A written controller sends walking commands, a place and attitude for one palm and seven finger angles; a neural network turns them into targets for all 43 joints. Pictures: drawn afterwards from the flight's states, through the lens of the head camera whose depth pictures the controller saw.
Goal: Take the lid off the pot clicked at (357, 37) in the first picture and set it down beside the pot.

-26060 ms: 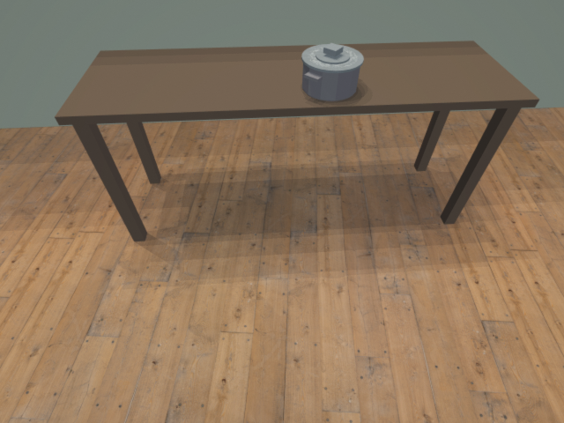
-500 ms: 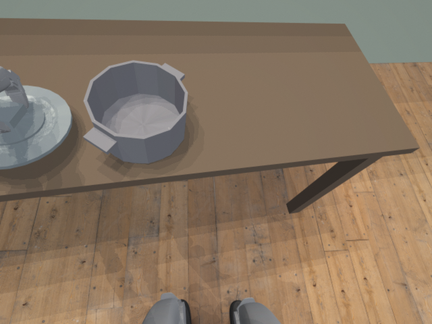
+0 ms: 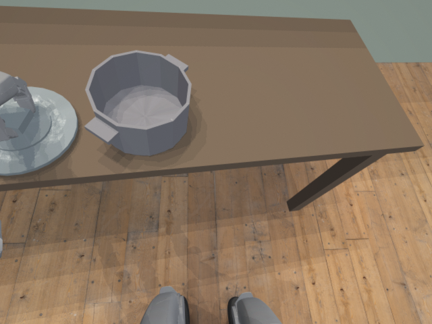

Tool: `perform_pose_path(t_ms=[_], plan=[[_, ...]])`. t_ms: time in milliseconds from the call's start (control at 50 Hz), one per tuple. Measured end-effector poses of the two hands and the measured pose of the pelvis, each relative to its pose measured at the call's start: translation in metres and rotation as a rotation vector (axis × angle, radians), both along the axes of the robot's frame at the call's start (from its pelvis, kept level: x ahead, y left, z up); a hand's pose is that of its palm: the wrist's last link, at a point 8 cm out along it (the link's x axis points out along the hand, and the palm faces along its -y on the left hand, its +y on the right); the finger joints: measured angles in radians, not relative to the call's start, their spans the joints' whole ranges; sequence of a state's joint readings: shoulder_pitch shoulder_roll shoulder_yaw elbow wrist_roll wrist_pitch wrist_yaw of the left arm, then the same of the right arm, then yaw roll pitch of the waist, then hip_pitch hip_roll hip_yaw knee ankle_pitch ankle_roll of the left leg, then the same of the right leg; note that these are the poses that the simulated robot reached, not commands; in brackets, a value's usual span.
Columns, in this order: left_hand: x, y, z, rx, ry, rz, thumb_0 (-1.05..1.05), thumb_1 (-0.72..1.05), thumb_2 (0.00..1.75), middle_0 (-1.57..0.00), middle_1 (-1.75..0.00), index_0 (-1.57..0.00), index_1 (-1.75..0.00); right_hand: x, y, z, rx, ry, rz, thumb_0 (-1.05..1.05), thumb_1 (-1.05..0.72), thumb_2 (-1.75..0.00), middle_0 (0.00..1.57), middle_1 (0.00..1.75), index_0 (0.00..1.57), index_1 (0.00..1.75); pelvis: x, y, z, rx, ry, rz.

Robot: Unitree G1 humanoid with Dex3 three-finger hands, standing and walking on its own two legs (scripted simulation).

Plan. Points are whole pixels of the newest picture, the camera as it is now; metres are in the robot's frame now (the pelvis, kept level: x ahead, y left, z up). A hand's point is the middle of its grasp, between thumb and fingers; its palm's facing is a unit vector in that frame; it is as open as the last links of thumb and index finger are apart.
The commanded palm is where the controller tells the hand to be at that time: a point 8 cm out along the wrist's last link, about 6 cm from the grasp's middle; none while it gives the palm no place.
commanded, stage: open the fingers wide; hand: left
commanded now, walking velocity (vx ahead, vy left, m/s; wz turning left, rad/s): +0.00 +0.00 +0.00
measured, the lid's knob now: (13, 119) +0.49 +0.35 -0.01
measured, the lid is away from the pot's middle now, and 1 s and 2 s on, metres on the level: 0.23 0.23 0.23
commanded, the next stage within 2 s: raise the empty hand in 0.98 s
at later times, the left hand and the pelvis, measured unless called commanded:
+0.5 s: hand out of the picture +0.45 +0.35 +0.03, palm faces -0.45 -0.13 -0.89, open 8.6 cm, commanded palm +0.51 +0.33 +0.08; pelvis -0.01 -0.01 +0.00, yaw +1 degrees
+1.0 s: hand out of the picture +0.45 +0.36 +0.03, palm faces -0.47 -0.15 -0.87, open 10.9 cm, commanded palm +0.50 +0.34 +0.08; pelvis +0.00 -0.02 +0.00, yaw +1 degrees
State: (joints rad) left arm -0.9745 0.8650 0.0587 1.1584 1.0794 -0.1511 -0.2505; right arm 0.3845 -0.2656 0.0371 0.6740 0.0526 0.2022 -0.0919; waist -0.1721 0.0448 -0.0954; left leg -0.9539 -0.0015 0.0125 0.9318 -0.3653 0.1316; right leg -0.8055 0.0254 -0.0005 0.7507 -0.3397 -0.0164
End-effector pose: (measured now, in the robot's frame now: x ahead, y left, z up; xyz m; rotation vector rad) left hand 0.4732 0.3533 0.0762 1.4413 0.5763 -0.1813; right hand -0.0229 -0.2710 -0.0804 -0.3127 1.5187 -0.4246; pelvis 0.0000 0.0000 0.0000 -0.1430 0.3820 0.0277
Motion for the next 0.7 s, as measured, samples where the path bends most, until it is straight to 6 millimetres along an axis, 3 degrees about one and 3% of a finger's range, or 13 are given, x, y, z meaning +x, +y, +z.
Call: perform_pose_path(t_ms=[160, 360, 700], plan=[[-0.017, 0.007, 0.004, 0.027, 0.013, 0.036, 0.02, 0.21, 0.81, -0.77, -1.06, -0.57, -0.96, 0.018, -0.003, -0.003, 0.01, -0.057, 0.037, 0.0, -0.91, -0.9, 0.21, 0.3, 0.21, 0.3, -0.004, -0.005, 0.001, 0.006, -0.023, 0.016], [-0.024, -0.003, 0.005, 0.011, 0.022, 0.0, 0.02, 0.22, 0.78, -0.66, -1.03, -0.56, -0.96, 0.031, -0.015, -0.002, -0.01, -0.102, 0.073, 0.0, -0.91, -0.9, 0.21, 0.3, 0.21, 0.3, -0.007, -0.01, 0.0, 0.014, -0.035, 0.021], [-0.01, -0.002, 0.01, 0.009, 0.005, 0.014, 0.01, 0.11, 0.64, -0.44, -0.95, -0.43, -0.94, 0.019, -0.019, -0.004, -0.013, -0.049, 0.039, 0.0, -0.91, -0.9, 0.21, 0.3, 0.21, 0.3, 0.0, -0.016, -0.001, 0.017, -0.014, 0.011]])
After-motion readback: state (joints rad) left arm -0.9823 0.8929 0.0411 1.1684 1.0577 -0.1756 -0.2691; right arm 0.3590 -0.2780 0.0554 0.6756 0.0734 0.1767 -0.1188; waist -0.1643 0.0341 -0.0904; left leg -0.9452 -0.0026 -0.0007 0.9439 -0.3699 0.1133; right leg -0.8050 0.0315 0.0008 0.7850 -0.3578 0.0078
